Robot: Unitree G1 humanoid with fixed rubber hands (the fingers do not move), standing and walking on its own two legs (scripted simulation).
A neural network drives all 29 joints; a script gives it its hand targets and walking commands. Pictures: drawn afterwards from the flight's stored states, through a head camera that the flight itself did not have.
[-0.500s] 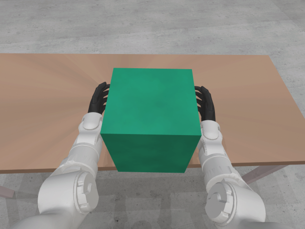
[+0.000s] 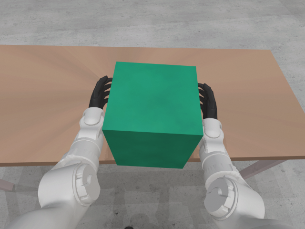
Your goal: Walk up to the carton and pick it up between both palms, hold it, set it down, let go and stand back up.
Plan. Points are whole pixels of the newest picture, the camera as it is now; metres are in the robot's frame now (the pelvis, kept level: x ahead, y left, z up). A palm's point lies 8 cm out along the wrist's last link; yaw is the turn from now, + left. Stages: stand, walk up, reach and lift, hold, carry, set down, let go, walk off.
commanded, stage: set down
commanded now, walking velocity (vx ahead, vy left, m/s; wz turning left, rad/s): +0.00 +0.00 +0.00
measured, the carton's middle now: (152, 120) +0.40 +0.03 -0.02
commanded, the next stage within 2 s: none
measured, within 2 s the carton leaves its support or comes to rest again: neither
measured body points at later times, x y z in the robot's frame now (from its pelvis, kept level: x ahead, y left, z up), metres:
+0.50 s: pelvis +0.00 +0.00 +0.00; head +0.09 +0.02 +0.44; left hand +0.43 +0.18 +0.03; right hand +0.42 -0.13 +0.03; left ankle +0.00 +0.10 -0.74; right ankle -0.02 -0.11 -0.74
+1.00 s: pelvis +0.00 +0.00 +0.00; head +0.10 +0.02 +0.44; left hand +0.43 +0.18 +0.03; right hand +0.42 -0.13 +0.03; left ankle +0.00 +0.10 -0.74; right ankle -0.02 -0.11 -0.74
